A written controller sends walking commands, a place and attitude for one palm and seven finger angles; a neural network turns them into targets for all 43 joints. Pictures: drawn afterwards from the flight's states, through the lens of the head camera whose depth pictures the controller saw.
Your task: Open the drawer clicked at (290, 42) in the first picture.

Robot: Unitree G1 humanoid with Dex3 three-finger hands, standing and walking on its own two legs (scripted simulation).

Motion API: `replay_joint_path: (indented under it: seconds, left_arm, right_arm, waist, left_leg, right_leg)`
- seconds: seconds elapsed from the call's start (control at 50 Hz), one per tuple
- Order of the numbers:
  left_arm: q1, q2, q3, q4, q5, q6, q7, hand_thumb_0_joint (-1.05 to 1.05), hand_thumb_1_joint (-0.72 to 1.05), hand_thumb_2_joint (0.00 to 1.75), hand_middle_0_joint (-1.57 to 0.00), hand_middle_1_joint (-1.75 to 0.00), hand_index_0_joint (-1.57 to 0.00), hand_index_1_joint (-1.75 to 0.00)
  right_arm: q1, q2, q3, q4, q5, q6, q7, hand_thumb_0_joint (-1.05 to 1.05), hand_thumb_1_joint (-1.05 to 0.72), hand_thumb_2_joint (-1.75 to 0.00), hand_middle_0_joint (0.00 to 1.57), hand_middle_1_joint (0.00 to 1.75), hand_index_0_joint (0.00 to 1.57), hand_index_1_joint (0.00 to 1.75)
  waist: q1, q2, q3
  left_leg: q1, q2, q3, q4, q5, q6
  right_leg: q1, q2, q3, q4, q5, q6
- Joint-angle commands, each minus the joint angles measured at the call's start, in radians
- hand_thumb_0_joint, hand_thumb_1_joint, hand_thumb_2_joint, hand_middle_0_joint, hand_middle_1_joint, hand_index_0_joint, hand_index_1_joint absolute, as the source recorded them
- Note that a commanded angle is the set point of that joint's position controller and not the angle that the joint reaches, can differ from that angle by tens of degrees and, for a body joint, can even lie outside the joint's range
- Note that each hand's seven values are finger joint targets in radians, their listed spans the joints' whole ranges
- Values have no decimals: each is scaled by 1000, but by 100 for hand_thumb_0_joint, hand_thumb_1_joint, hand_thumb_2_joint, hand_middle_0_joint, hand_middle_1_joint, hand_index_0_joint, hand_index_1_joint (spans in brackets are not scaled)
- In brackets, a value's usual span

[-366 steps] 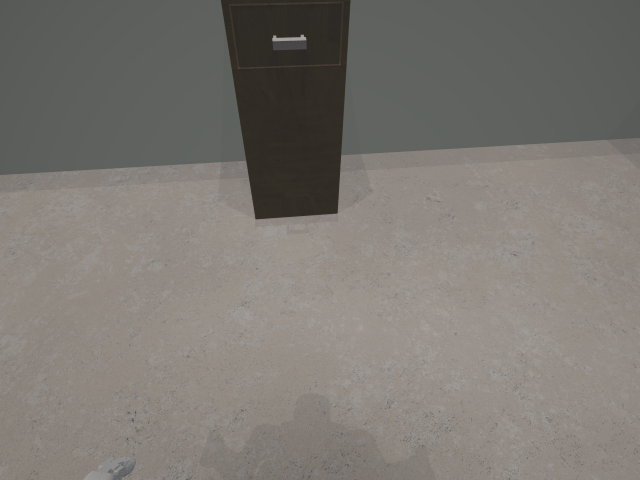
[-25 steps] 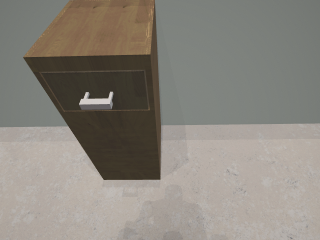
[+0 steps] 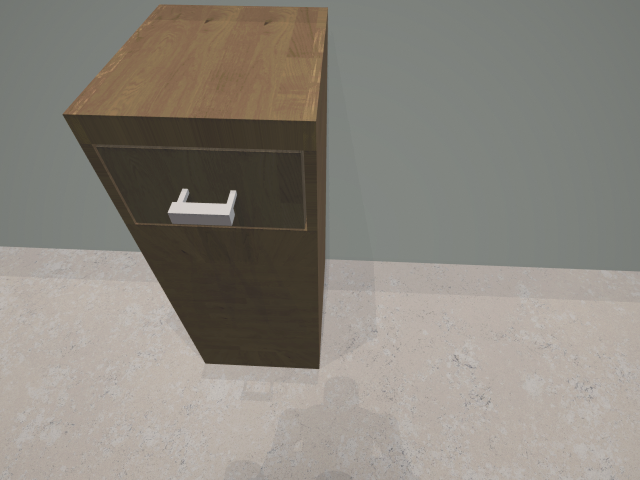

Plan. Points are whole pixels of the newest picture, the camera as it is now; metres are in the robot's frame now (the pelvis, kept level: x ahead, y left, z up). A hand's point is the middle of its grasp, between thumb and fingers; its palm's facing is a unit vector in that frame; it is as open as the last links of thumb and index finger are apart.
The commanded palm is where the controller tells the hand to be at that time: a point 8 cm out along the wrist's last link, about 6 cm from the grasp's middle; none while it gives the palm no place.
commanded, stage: look again from close up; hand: left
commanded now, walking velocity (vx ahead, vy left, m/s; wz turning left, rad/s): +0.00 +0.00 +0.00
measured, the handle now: (205, 204) +0.53 +0.24 +0.01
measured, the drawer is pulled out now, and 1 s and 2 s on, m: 0.00 0.00 0.00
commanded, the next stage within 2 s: raise the hand with hooked fingers in 0.42 s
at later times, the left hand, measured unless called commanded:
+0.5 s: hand out of the picture -0.04 +0.23 -0.18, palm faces -0.01 -0.98 -0.18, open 7.4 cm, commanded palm none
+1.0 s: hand out of the picture +0.09 +0.24 -0.08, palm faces -0.16 -0.19 -0.97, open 8.9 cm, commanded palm +0.11 +0.26 +0.01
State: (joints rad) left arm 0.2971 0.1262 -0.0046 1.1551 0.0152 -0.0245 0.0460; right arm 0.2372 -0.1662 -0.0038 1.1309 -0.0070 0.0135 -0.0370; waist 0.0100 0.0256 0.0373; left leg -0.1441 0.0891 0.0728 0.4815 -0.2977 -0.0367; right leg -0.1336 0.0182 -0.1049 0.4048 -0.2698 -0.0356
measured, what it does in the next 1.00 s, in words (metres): steps on the spot: left foot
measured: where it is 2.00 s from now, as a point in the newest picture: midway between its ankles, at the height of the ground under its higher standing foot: outside the picture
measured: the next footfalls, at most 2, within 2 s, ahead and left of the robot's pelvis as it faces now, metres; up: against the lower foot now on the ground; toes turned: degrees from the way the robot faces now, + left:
left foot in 0.10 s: +0.01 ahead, +0.15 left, +0.00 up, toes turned -3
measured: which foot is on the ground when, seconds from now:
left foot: up 0.00-0.08, down 0.10-1.00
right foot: down 0.00-1.00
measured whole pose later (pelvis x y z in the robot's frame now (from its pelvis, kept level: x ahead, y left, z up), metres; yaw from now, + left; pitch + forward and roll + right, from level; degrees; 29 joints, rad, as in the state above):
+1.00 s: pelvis -0.04 +0.01 -0.04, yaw +0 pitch +7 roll +2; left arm 0.53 0.34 -0.08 0.01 1.07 -0.03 0.39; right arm 0.08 -0.28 -0.05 0.48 -0.07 0.05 0.03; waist 0.11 -0.05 -0.08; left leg -0.53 0.02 0.09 0.76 -0.36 0.00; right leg -0.57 0.01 -0.01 0.83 -0.39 -0.05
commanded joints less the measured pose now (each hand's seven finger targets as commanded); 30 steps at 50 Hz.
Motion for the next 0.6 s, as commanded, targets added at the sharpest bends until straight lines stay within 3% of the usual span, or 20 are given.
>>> replay_joint_path:
  seconds: [0.0,0.02,0.04,0.06,0.08,0.1,0.12,0.14,0.2,0.32,0.4,0.48,0.5,0.52,0.54,0.56,0.58]
  left_arm:
    - [112,160,24,-58,9,-34,22,0,90,90,-20,-30,-20,-30]
    - [99,153,21,-69,5,-31,18,0,90,90,-20,-30,-20,-30]
    - [78,147,18,-78,-1,-27,14,0,90,90,-20,-30,-20,-30]
    - [53,127,17,-87,-6,-17,13,0,90,90,-20,-30,-20,-30]
    - [57,104,12,-92,-9,-9,8,0,90,90,-20,-30,-20,-30]
    - [63,91,10,-89,-7,-2,7,0,90,90,-20,-30,-20,-30]
    - [62,92,10,-90,-3,2,3,0,90,90,-20,-30,-20,-30]
    - [62,96,9,-86,-1,4,-1,0,90,90,-20,-30,-20,-30]
    - [82,93,7,-80,2,9,-7,0,90,90,-20,-30,-20,-30]
    - [88,88,7,-95,4,17,-14,0,90,90,-20,-30,-20,-30]
    - [92,81,8,-102,6,18,-17,0,90,90,-20,-30,-20,-30]
    - [97,78,8,-98,3,13,-16,0,90,90,-20,-30,-20,-30]
    - [119,125,-4,-69,13,8,27,0,90,90,-20,-30,-20,-30]
    - [-650,439,-1,-1631,150,-172,50,0,88,89,-20,-32,-20,-32]
    - [-200,396,38,-1335,179,-74,128,0,85,88,-20,-33,-20,-33]
    - [-149,288,6,-1269,129,1,183,0,83,87,-21,-34,-21,-34]
    - [173,75,-111,-1078,149,97,189,0,81,86,-21,-36,-21,-36]
  right_arm:
    - [60,-30,-16,-120,3,-24,12,0,-90,-90,20,30,20,30]
    - [78,-33,-14,-116,3,-26,12,0,-90,-90,20,30,20,30]
    - [100,-38,-13,-107,3,-28,11,0,-90,-90,20,30,20,30]
    - [123,-47,-16,-95,-1,-31,11,0,-90,-90,20,30,20,30]
    - [117,-72,-13,-95,-7,-33,8,0,-90,-90,20,30,20,30]
    - [104,-82,-10,-98,-12,-31,6,0,-90,-90,20,30,20,30]
    - [83,-75,-9,-104,-10,-26,7,0,-90,-90,20,30,20,30]
    - [76,-71,-7,-104,-9,-27,9,0,-90,-90,20,30,20,30]
    - [93,-79,-5,-108,-11,-30,10,0,-90,-90,20,30,20,30]
    - [102,-104,-8,-112,-13,-36,10,0,-90,-90,20,30,20,30]
    - [111,-106,-9,-107,-13,-38,11,0,-90,-90,20,30,20,30]
    - [134,-94,-5,-91,-12,-44,10,0,-90,-90,20,30,20,30]
    - [27,-138,-9,-154,4,-44,17,0,-90,-90,20,30,20,30]
    - [58,-249,4,-503,59,-207,-26,0,-90,-90,20,30,20,30]
    - [-51,-187,14,-420,58,-317,-67,0,-90,-90,20,30,20,30]
    - [-25,-178,-14,-348,61,-355,-72,0,-90,-90,20,30,20,30]
    - [-6,-128,-8,-337,75,-361,-69,0,-90,-90,20,30,20,30]
  waist:
    - [-24,-140,-112]
    - [-28,-143,-165]
    - [-42,-136,-176]
    - [-50,-68,-152]
    - [-36,-11,-102]
    - [-25,14,-33]
    - [-19,15,35]
    - [-17,55,80]
    - [-10,17,115]
    - [-1,20,85]
    - [4,12,75]
    - [1,-7,33]
    - [28,-37,115]
    - [-93,245,-436]
    - [15,301,-372]
    - [-16,208,-280]
    - [-16,114,-168]
  left_leg:
    - [-167,-26,-5,141,-86,60]
    - [-121,-36,-1,82,-46,58]
    - [-57,-38,-8,15,39,55]
    - [-9,-13,-30,-18,142,59]
    - [-14,26,-61,-16,242,71]
    - [-57,49,-74,-32,224,81]
    - [-94,41,-78,-46,170,79]
    - [-123,32,-88,-70,139,78]
    - [-164,37,-113,-120,50,87]
    - [-200,47,-157,-211,-125,102]
    - [-204,53,-171,-238,-158,109]
    - [-163,47,-164,-221,-75,110]
    - [-211,49,-72,-28,131,67]
    - [136,-54,-107,-113,235,65]
    - [162,9,-139,-148,289,19]
    - [31,3,-142,-179,128,-14]
    - [-44,0,-150,-183,52,10]
  right_leg:
    - [175,-256,166,52,1088,-34]
    - [181,-236,144,69,999,-48]
    - [140,-214,130,79,842,-40]
    - [65,-174,103,92,594,-26]
    - [-12,-141,103,73,368,-10]
    - [-58,-121,103,39,196,-6]
    - [-89,-114,110,16,121,-5]
    - [-107,-113,112,13,81,-6]
    - [-112,-102,104,14,24,0]
    - [-79,-94,82,47,10,6]
    - [-80,-94,76,54,15,9]
    - [-71,-102,86,47,49,8]
    - [-135,-144,123,13,140,17]
    - [-58,-9,104,144,155,-15]
    - [-187,-26,54,238,-27,-21]
    - [-254,-16,15,280,-114,-3]
    - [-308,-19,22,267,-128,10]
